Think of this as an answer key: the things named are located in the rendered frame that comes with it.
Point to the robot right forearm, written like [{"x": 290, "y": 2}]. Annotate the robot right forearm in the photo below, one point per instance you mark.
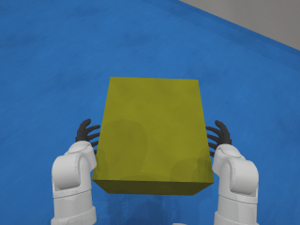
[{"x": 238, "y": 187}]

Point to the right robot hand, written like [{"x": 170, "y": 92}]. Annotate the right robot hand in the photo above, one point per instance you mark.
[{"x": 223, "y": 136}]

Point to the robot left forearm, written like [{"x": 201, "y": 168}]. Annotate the robot left forearm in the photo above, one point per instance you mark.
[{"x": 71, "y": 186}]

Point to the carton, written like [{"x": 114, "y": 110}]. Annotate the carton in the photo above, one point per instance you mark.
[{"x": 153, "y": 138}]

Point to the left robot hand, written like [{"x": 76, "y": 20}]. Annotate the left robot hand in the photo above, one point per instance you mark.
[{"x": 83, "y": 132}]

